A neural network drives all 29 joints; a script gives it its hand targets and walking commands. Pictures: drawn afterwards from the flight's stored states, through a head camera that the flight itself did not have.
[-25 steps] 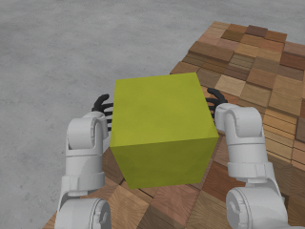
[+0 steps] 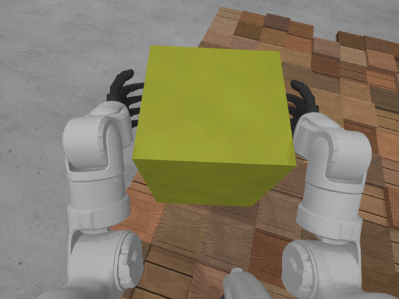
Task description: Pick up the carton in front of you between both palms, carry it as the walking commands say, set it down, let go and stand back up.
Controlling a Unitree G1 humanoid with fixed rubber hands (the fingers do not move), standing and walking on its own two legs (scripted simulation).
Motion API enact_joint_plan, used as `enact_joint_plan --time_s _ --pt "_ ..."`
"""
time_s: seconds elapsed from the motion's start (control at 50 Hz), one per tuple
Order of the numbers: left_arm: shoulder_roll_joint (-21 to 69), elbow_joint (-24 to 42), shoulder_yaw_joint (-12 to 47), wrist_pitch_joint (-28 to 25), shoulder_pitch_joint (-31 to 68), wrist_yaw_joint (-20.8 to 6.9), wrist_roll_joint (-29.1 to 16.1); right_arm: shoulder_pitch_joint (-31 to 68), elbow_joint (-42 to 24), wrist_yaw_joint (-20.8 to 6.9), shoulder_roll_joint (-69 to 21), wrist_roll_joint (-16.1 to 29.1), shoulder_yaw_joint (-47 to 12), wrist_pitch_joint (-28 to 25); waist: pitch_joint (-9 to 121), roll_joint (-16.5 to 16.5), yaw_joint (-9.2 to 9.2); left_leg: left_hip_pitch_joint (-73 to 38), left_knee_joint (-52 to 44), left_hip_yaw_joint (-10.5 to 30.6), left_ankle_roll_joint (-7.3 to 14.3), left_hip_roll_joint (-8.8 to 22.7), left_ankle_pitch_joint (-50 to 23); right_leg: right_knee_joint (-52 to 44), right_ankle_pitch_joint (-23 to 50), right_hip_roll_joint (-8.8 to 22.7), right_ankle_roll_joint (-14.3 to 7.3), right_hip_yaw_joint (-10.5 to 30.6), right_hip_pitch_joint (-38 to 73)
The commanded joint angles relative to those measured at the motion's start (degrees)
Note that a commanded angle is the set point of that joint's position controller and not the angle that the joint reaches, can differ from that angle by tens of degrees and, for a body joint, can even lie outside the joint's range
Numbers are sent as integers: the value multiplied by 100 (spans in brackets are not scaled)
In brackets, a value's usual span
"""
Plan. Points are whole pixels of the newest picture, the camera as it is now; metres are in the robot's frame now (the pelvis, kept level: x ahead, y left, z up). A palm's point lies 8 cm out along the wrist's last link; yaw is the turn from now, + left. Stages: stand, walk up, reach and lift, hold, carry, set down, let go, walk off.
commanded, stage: carry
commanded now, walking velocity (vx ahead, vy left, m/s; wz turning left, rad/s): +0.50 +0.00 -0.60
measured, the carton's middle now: (208, 138) +0.41 -0.01 +0.08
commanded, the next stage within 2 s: none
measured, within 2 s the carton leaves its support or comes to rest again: neither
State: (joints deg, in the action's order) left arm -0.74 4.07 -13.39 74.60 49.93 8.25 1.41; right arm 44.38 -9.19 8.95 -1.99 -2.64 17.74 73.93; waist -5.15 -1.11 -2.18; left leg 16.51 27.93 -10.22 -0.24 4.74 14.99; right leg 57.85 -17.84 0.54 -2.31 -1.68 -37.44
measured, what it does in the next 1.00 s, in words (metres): walks ahead: right foot, then left foot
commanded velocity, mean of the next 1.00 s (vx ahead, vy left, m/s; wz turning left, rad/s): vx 0.50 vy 0.00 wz -0.02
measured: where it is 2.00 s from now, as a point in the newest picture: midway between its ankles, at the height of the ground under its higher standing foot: (207, 112)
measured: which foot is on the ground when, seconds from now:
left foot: down 0.00-0.22, up 0.24-0.56, down 0.58-0.90, up 0.92-1.00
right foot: up 0.00-0.16, down 0.18-0.60, up 0.62-0.86, down 0.88-1.00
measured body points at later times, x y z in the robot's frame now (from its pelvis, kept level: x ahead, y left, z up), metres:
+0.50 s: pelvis +0.31 -0.03 -0.02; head +0.37 -0.04 +0.43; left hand +0.67 +0.05 +0.04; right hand +0.61 -0.25 +0.05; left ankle +0.46 +0.11 -0.71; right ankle +0.25 -0.06 -0.76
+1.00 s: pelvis +0.61 -0.12 -0.01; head +0.55 -0.12 +0.43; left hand +0.93 -0.05 +0.13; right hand +0.87 -0.35 +0.12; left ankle +0.57 +0.03 -0.68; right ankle +0.58 -0.19 -0.75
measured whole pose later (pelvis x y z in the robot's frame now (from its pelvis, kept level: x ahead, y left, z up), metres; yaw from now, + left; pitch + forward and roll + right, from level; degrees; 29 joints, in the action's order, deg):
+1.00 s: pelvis +0.61 -0.12 -0.01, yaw -13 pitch +3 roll +1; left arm 6.3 10.9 -7.1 72.6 21.3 6.6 6.9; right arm 22.3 -10.0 5.7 -0.6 -2.4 7.6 74.1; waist 10.8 1.4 0.2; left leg 23.5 58.7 -2.5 1.9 3.5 26.2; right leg 29.2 -13.1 2.8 -4.3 -12.3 -15.1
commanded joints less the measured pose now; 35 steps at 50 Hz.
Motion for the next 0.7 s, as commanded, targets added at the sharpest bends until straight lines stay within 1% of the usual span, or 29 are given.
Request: enact_joint_plan --time_s 0.0,0.06,0.08,0.12,0.16,0.18,0.2,0.22,0.24,0.26,0.28,0.3,0.32,0.34,0.38,0.4,0.42,0.44,0.46,0.48,0.52,0.54,0.56,0.58,0.6,0.62,0.64,0.66,0.68 --pt "5311 85 3491 114 3300 -866 -1631 4425 -113 -1581 -5040 2712 -4002 193 3423 1255 -209 -3547 -119 882 516 1054 -4539 -646 818 -100 -68 -342 -685" --pt "5309 -424 3300 196 3440 -952 -1447 4634 498 -1704 -5249 2742 -3950 220 2924 904 -339 -3411 -166 473 482 913 -4312 -1908 1653 -234 -141 -738 -460" --pt "5327 -613 3233 216 3450 -999 -1427 4731 667 -1722 -5313 2748 -3927 210 2795 866 -331 -3291 -162 299 432 899 -4306 -2322 1922 -262 -206 -846 -217" --pt "5404 -981 3102 245 3503 -1098 -1447 4912 984 -1738 -5446 2734 -3863 181 2677 1016 -153 -2886 31 -27 261 975 -4939 -2880 2147 -362 -420 -953 669" --pt "5513 -1349 2942 239 3463 -1193 -1509 4946 1263 -1729 -5605 2696 -3748 164 2835 1147 153 -2529 838 -263 119 1121 -5691 -3015 1911 -525 -620 -1056 1693" --pt "5629 -1521 2839 217 3438 -1242 -1544 4951 1382 -1721 -5704 2665 -3714 159 3103 762 363 -1954 1919 -467 34 962 -5295 -3410 1949 -639 -747 -1105 2849" --pt "5660 -1703 2789 165 3378 -1283 -1501 5221 1318 -1702 -5796 2659 -3679 159 3390 -366 544 25 3447 -191 -149 531 -3004 -2849 3282 80 -1279 -76 4859" --pt "5765 -1884 2722 138 3073 -1324 -1539 5030 1368 -1680 -5875 2578 -3580 190 3911 -1371 657 2262 5143 262 -341 -275 1681 -2483 4372 1297 -2005 1906 6707" --pt "5947 -1911 2652 121 2910 -1377 -1645 4845 1429 -1631 -5925 2465 -3500 177 4117 -1083 773 3221 5874 1003 -281 -385 2036 -2675 3943 1414 -2293 2569 7009" --pt "6239 -1714 2748 103 3093 -1435 -1816 4749 1343 -1581 -5985 2320 -3393 145 3860 -510 792 3445 5711 1298 -257 -180 1659 -2996 3684 1444 -2035 2533 6609" --pt "6533 -1418 2902 68 3326 -1479 -1972 4623 1227 -1539 -6075 2181 -3320 116 3470 6 726 3441 5071 1287 -210 -3 1293 -3264 3390 1456 -1679 2385 5966" --pt "6780 -1072 3041 32 3536 -1506 -2138 4424 1156 -1499 -6130 2014 -3216 86 3366 281 553 3121 4458 1307 -241 120 1040 -3479 3008 1358 -1443 2166 5393" --pt "6990 -779 3180 -1 3590 -1528 -2276 4090 1058 -1468 -6123 1849 -3115 53 3330 325 476 2704 4165 1284 -294 173 778 -3638 2552 1237 -1280 1947 4907" --pt "7122 -527 3280 -54 3455 -1544 -2347 3714 962 -1447 -6166 1726 -3106 13 3387 172 435 2439 4098 1154 -351 149 689 -3688 2523 1124 -1235 1786 4565" --pt "7250 -79 3501 -174 3019 -1553 -2341 2989 731 -1418 -6266 1520 -3235 -110 3400 -1 432 2579 3603 1060 -461 152 604 -3689 2413 973 -1249 1647 4554" --pt "7244 170 3608 -241 2739 -1556 -2294 2643 548 -1414 -6281 1438 -3330 -182 3358 -110 373 2598 3131 1049 -545 184 742 -3826 2206 1021 -1281 1708 4513" --pt "7215 418 3739 -307 2445 -1564 -2239 2373 315 -1416 -6314 1380 -3477 -262 3243 -52 375 2531 2645 1045 -609 211 542 -3865 2165 957 -1232 1664 4470" --pt "7154 656 3877 -369 2067 -1570 -2166 2053 97 -1430 -6364 1346 -3680 -342 3144 0 368 2096 1867 869 -651 107 496 -3960 2273 850 -1108 1416 4168" --pt "7082 899 4045 -431 1711 -1579 -2090 1811 -173 -1447 -6420 1349 -3912 -428 3045 -91 391 1702 1261 632 -640 -63 134 -3955 2710 711 -948 1196 4030" --pt "6996 1124 4197 -486 1256 -1592 -1995 1459 -457 -1458 -6432 1335 -4170 -504 3105 -293 385 1305 902 462 -610 -195 -283 -3828 3242 685 -807 1002 4072" --pt "6831 1527 4462 -621 393 -1624 -1810 990 -1029 -1518 -6453 1477 -4677 -628 3319 -549 330 223 264 157 -538 -371 -758 -3449 3839 612 -629 686 3908" --pt "6719 1730 4583 -689 36 -1640 -1732 697 -1231 -1566 -6456 1572 -4905 -676 3575 -457 206 -724 -263 -101 -493 -481 -1029 -2818 4182 509 -502 375 3674" --pt "6541 1893 4666 -746 -275 -1644 -1654 327 -1299 -1644 -6623 1709 -5111 -703 3709 -268 81 -1892 -806 -283 -436 -451 -1119 -2202 3735 357 -327 224 3061" --pt "6575 1919 4711 -718 -464 -1678 -1692 8 -1230 -1711 -6650 1800 -5129 -714 3736 41 3 -3056 -592 409 -175 61 -1002 -1730 2750 141 -128 162 1936" --pt "6423 2003 4733 -661 -771 -1728 -1701 -343 -1154 -1753 -6470 1788 -5088 -726 3843 1462 93 -3623 -891 2821 622 1506 -1736 -636 640 -336 133 -125 925" --pt "6274 1947 4771 -619 -1089 -1754 -1663 -664 -1119 -1784 -6406 1817 -5133 -697 3787 1925 80 -4052 -832 3560 1273 1893 -2757 -145 -1066 -454 101 156 196" --pt "6238 1874 4761 -618 -1373 -1768 -1616 -822 -1188 -1819 -6331 1892 -5164 -655 3631 1463 51 -3943 -776 3384 1370 1902 -3148 -66 -1332 -258 80 288 16" --pt "6251 1769 4720 -622 -1545 -1777 -1581 -853 -1239 -1857 -6296 1982 -5216 -616 3337 913 19 -3754 -869 3055 1314 1822 -3194 -494 -1234 -66 103 334 -133" --pt "6268 1692 4690 -627 -1644 -1782 -1555 -807 -1297 -1892 -6260 2067 -5285 -593 3086 688 10 -3418 -1032 2758 1195 1706 -2909 -1217 -1214 33 139 257 -40"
